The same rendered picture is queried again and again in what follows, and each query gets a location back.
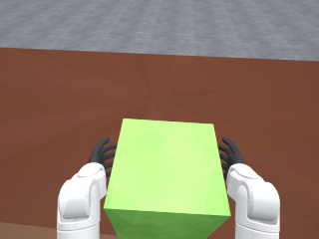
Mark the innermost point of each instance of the robot left hand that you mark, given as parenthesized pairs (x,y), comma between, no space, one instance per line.
(99,156)

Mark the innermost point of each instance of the left robot forearm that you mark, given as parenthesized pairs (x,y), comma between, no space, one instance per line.
(79,203)

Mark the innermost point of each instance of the right robot forearm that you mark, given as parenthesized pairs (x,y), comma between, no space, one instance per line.
(257,204)

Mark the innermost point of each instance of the robot right hand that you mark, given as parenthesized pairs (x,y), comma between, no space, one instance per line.
(233,155)

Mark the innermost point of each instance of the carton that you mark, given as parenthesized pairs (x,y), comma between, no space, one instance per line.
(166,181)

